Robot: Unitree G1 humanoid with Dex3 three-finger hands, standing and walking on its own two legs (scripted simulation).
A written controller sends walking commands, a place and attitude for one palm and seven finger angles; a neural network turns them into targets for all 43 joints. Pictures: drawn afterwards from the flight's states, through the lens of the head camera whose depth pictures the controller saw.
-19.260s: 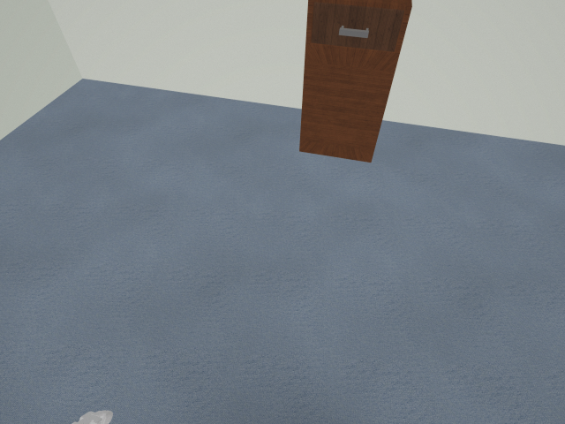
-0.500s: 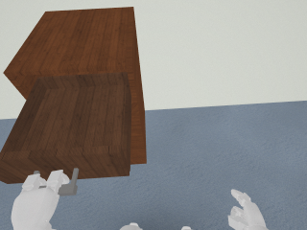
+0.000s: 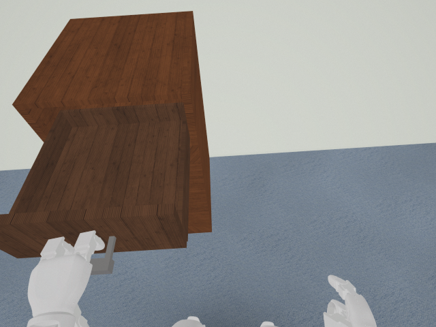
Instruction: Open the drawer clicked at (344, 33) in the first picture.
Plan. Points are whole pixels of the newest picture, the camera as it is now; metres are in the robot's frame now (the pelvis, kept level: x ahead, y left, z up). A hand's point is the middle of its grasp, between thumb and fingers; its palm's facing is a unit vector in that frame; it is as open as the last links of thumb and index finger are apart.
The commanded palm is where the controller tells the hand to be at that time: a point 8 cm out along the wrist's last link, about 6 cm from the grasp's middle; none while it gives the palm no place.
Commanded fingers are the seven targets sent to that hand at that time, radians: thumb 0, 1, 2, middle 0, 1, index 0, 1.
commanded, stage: lift the hand off the handle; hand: left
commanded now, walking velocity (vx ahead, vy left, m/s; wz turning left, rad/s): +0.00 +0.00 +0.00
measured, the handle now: (81, 255) +0.24 +0.28 -0.01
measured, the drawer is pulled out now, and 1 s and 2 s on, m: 0.30 0.30 0.30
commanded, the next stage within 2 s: none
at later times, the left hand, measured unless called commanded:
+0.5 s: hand (66, 279) +0.19 +0.28 +0.01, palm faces -0.04 -0.07 -1.00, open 13.7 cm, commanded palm +0.18 +0.28 +0.07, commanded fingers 0.00 -0.50 0.30 -0.30 -1.20 -0.30 -1.20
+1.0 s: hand (56, 272) +0.19 +0.28 +0.05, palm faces +0.00 -0.09 -1.00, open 13.8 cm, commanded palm +0.17 +0.28 +0.11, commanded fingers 0.00 -0.50 0.30 -0.30 -1.20 -0.30 -1.20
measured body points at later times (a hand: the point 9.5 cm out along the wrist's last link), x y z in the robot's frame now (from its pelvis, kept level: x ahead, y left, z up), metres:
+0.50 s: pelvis +0.01 +0.01 +0.02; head +0.05 -0.02 +0.47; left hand +0.19 +0.28 +0.06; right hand +0.21 -0.22 -0.08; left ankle +0.00 +0.12 -0.67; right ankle +0.01 -0.08 -0.67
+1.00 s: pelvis +0.02 +0.02 +0.03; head +0.04 -0.01 +0.48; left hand +0.19 +0.28 +0.10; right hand +0.23 -0.20 -0.06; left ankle +0.00 +0.12 -0.67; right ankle +0.01 -0.08 -0.67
